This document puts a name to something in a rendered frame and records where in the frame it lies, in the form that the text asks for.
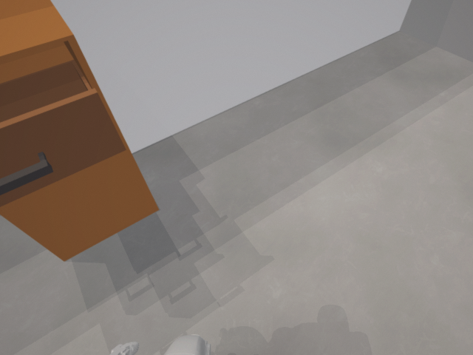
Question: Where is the cabinet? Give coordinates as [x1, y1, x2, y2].
[0, 0, 159, 261]

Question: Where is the handle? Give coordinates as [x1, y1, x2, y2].
[0, 152, 53, 195]

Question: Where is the left robot thigh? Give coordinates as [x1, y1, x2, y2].
[164, 335, 211, 355]

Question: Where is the drawer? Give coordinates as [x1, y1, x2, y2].
[0, 60, 126, 207]

